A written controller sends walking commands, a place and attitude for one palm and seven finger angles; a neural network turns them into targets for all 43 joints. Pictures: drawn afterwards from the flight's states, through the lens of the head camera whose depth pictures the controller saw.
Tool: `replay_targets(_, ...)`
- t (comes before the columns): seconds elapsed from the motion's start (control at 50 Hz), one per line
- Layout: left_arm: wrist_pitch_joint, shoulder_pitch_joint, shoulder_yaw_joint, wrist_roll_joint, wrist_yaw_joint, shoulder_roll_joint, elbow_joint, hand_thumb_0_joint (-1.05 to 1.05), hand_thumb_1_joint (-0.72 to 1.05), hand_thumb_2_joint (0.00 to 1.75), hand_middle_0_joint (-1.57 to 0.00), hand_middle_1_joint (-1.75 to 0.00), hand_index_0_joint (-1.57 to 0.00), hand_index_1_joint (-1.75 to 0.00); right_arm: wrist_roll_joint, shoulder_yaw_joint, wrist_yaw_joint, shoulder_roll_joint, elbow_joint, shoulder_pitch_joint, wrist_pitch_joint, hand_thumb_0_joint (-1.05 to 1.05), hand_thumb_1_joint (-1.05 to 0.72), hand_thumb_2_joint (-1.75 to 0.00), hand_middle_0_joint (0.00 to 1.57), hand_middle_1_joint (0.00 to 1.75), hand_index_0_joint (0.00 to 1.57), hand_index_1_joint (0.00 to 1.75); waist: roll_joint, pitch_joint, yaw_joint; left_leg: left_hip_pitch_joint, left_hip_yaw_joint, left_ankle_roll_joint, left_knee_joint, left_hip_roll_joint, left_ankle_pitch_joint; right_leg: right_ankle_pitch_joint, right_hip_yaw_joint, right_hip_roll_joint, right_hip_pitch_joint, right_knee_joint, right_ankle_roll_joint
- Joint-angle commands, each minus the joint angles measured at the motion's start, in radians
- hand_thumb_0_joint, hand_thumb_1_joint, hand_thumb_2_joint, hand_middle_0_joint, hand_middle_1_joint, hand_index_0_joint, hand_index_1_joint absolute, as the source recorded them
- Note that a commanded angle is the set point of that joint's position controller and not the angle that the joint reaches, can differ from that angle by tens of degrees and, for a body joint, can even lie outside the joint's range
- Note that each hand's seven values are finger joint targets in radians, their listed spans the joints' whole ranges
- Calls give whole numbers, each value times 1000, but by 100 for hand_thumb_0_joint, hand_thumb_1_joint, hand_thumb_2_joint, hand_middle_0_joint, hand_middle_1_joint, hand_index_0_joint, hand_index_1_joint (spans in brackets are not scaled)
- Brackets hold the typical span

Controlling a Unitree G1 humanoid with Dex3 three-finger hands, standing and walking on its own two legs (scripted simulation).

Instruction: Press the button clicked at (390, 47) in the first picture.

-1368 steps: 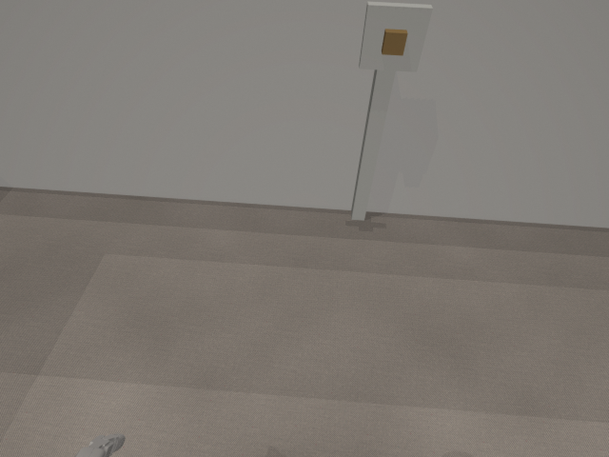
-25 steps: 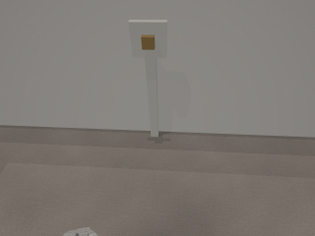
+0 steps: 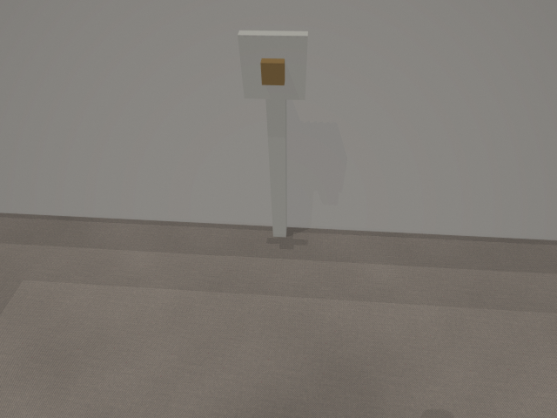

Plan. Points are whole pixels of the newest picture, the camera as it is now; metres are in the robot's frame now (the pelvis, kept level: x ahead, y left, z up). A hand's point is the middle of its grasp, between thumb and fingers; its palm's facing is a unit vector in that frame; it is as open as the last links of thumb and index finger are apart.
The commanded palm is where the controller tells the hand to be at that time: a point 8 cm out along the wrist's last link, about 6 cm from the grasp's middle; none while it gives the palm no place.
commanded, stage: let the arm hang, fingers relaxed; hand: left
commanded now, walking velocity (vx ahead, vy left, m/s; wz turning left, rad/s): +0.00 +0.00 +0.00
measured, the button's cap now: (273, 71) +0.94 +0.07 +0.04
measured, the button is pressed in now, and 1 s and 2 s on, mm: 0 0 0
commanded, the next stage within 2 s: stand and wait in 0.36 s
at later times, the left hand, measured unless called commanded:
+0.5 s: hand out of the picture +0.02 +0.18 -0.17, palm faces +0.03 -0.98 -0.21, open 7.4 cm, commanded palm none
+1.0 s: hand out of the picture +0.07 +0.19 -0.17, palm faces +0.01 -0.97 -0.26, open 7.4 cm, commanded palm none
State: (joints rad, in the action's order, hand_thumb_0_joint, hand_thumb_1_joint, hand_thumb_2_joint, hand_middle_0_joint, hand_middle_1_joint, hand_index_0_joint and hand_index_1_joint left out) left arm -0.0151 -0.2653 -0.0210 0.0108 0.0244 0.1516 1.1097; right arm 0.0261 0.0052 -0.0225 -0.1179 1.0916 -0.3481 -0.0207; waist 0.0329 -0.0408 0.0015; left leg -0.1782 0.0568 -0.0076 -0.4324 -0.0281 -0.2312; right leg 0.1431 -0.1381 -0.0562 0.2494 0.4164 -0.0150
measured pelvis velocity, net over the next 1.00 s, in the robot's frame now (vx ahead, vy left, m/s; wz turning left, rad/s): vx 0.03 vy -0.01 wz -0.01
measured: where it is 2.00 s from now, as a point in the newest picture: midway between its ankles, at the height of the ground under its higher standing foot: outside the picture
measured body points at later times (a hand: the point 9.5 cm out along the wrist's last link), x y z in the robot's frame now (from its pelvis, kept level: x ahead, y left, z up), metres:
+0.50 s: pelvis +0.02 +0.00 +0.00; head +0.03 -0.01 +0.45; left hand +0.02 +0.23 -0.15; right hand -0.01 -0.20 -0.17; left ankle +0.00 +0.12 -0.74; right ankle +0.05 -0.11 -0.74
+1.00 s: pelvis +0.03 -0.01 +0.00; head +0.05 -0.02 +0.45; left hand +0.07 +0.24 -0.15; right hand +0.03 -0.24 -0.16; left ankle +0.00 +0.12 -0.74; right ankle +0.05 -0.11 -0.74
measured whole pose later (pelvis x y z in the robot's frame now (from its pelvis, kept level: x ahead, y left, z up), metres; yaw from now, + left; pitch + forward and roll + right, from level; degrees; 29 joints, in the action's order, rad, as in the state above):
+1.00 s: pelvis +0.03 -0.01 +0.00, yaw +0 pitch -1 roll +0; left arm 0.01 -0.17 -0.03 0.01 0.02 0.19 1.14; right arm 0.02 -0.01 -0.03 -0.19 1.14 -0.24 -0.01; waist 0.03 -0.07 0.01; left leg -0.11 0.06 -0.02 -0.37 -0.04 -0.24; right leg 0.16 -0.14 -0.04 0.19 0.38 -0.02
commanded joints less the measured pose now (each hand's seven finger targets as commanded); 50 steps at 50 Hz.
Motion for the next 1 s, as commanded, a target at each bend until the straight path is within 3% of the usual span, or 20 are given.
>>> replay_targets(0.0, 17, -35, -24, 0, 6, 110, -18, 0, 90, 90, -20, -30, -20, -30, -2, -20, -8, -80, -9, -82, 17, 0, -90, -90, 20, 30, 20, 30, -16, -53, -3, -123, -70, 30, 142, -70, -39, 114, 95, -61, -60, -85, -19)
replay_targets(0.4, 27, -18, -27, 1, 10, 100, 7, 0, 90, 90, -20, -30, -20, -30, -5, -26, -14, -87, 17, -44, 23, 0, -90, -90, 20, 30, 20, 30, -10, -26, 5, -48, -53, 22, 130, -79, 53, 21, 103, -67, -77, -78, -15)
replay_targets(0.46, 31, -17, -28, 2, 10, 108, 11, 0, 90, 90, -20, -30, -20, -30, -7, -27, -14, -96, 18, -38, 25, 0, -90, -90, 20, 30, 20, 30, -17, -9, 6, -31, -49, 21, 126, -81, 81, -8, 105, -70, -90, -79, -15)
replay_targets(0.58, 31, 1, -29, 2, 9, 124, 15, 0, 90, 90, -20, -30, -20, -30, -6, -29, -13, -111, 23, -20, 22, 0, -90, -90, 20, 30, 20, 30, -27, -36, 7, -32, -48, 19, 130, -78, 60, 24, 106, -74, -78, -99, -17)
replay_targets(0.7, 36, 22, -33, 1, 8, 147, 10, 0, 90, 90, -20, -30, -20, -30, -6, -31, -12, -136, 23, 0, 26, 0, -90, -90, 20, 30, 20, 30, -19, -6, 8, -17, -51, 17, 131, -83, 79, -2, 110, -77, -102, -102, -21)
replay_targets(0.74, 35, 32, -33, 2, 8, 151, 8, 0, 90, 90, -20, -30, -20, -30, -5, -33, -11, -141, 22, 11, 23, 0, -90, -90, 20, 30, 20, 30, -22, -30, 8, -24, -51, 16, 136, -85, 65, 15, 111, -74, -88, -109, -20)
replay_targets(0.98, 44, 82, -40, 0, 3, 209, -4, 0, 90, 90, -20, -30, -20, -30, -5, -38, -8, -199, 18, 64, 29, 0, -90, -90, 20, 30, 20, 30, -23, 21, 5, 9, -59, 15, 139, -93, 121, -61, 113, -85, -133, -112, -25)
